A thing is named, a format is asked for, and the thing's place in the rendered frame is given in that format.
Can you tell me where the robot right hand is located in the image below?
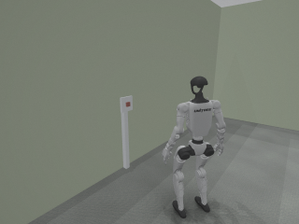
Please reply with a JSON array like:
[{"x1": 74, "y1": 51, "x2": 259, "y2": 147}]
[{"x1": 214, "y1": 142, "x2": 224, "y2": 156}]

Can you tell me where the panel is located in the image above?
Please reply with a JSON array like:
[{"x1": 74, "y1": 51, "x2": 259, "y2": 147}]
[{"x1": 120, "y1": 95, "x2": 133, "y2": 169}]

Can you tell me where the robot left upper arm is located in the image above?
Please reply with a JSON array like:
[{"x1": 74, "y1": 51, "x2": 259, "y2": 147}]
[{"x1": 176, "y1": 102, "x2": 190, "y2": 134}]

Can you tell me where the robot right upper arm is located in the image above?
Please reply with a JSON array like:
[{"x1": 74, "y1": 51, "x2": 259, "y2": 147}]
[{"x1": 209, "y1": 100, "x2": 226, "y2": 130}]

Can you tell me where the robot right foot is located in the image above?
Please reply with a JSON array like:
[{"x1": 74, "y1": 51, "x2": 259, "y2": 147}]
[{"x1": 194, "y1": 196, "x2": 210, "y2": 213}]

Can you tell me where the robot left hand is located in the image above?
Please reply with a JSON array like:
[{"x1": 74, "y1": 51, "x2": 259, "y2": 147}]
[{"x1": 162, "y1": 148, "x2": 173, "y2": 164}]

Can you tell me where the left robot forearm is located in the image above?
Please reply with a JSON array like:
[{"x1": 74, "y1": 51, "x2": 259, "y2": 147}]
[{"x1": 165, "y1": 126, "x2": 179, "y2": 152}]

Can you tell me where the robot right thigh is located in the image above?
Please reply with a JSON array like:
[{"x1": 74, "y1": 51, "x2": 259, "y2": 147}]
[{"x1": 194, "y1": 142, "x2": 215, "y2": 179}]

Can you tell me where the right robot forearm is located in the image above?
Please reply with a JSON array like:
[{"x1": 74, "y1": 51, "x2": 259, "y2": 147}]
[{"x1": 217, "y1": 124, "x2": 226, "y2": 145}]

